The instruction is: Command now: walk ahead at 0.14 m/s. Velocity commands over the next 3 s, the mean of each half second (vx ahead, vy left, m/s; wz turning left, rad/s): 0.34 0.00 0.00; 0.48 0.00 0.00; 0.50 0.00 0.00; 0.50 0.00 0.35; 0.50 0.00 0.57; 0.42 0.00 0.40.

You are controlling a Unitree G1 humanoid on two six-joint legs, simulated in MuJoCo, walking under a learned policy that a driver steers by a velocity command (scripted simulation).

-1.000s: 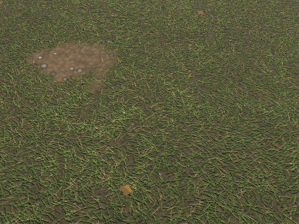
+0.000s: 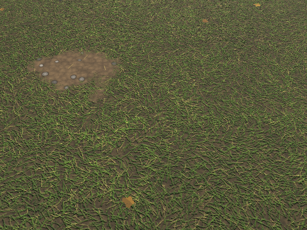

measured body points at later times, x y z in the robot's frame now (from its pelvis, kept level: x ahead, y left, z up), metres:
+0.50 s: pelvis +0.17 -0.07 +0.00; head +0.18 -0.07 +0.45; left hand +0.14 +0.16 -0.14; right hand +0.28 -0.32 -0.13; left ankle +0.24 +0.07 -0.68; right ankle +0.11 -0.16 -0.74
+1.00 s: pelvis +0.49 +0.00 -0.19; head +0.52 +0.00 +0.26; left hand +0.48 +0.26 -0.33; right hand +0.55 -0.25 -0.34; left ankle +0.51 +0.11 -0.92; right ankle +0.40 -0.13 -0.66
